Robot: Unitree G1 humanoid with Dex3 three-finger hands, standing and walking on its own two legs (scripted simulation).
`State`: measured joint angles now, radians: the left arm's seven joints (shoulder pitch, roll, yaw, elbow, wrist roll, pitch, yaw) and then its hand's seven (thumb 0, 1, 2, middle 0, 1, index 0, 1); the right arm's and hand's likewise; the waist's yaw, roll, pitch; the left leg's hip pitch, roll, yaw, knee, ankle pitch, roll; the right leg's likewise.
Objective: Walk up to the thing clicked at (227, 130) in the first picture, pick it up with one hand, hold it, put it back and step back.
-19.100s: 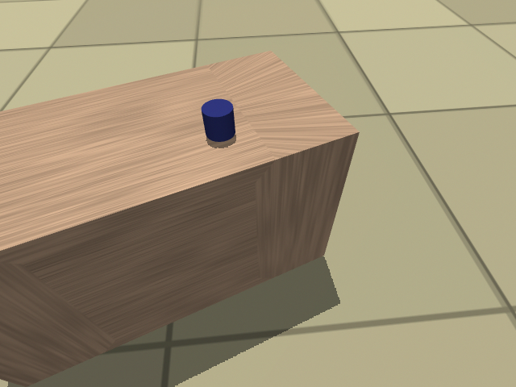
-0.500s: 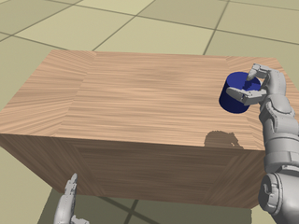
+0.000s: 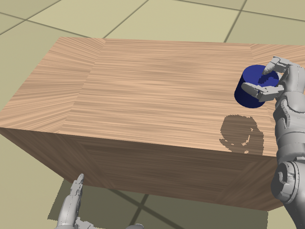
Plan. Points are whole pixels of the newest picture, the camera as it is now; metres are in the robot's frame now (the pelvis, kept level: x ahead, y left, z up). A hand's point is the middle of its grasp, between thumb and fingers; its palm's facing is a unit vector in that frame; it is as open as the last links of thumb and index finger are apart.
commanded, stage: crouch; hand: right
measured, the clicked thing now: (254, 87) +0.50 -0.20 +0.10
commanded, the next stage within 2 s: lower in 0.30 s
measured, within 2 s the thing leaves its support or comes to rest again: rests again in 1.32 s
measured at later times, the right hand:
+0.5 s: hand (259, 79) +0.51 -0.21 +0.11, palm faces +0.19 +0.98 +0.00, open 7.2 cm
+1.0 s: hand (252, 90) +0.52 -0.21 +0.06, palm faces +0.19 +0.98 +0.01, open 7.2 cm
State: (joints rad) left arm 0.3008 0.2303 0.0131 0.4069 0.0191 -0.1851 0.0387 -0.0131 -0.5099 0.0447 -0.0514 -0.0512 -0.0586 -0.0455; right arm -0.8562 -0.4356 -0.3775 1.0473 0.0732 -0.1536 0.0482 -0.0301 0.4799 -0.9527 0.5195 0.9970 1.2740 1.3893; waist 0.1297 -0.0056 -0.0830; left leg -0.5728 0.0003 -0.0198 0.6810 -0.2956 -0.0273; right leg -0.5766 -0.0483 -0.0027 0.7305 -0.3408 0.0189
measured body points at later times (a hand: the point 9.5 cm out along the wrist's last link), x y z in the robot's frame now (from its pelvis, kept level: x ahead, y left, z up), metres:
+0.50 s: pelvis +0.00 +0.00 -0.01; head +0.08 -0.01 +0.43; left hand +0.15 +0.26 -0.06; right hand +0.49 -0.26 +0.11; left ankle +0.02 +0.14 -0.71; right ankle +0.01 -0.13 -0.71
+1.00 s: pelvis -0.01 +0.00 -0.04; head +0.10 -0.03 +0.40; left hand +0.14 +0.26 -0.06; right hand +0.50 -0.26 +0.06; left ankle +0.02 +0.14 -0.71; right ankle +0.01 -0.13 -0.71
